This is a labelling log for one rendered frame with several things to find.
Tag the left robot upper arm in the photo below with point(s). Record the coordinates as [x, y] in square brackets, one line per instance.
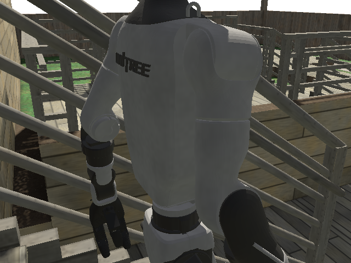
[97, 117]

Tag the humanoid robot head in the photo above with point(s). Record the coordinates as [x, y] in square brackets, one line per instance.
[149, 12]

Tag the right robot forearm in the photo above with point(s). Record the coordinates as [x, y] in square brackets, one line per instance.
[243, 221]

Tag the left robot hand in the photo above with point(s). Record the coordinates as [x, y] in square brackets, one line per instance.
[113, 215]

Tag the left robot forearm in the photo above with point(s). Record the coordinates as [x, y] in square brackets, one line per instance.
[99, 159]

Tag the humanoid robot torso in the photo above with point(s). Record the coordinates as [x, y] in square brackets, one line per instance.
[158, 109]

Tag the right robot upper arm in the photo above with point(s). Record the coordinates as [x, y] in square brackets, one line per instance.
[223, 66]

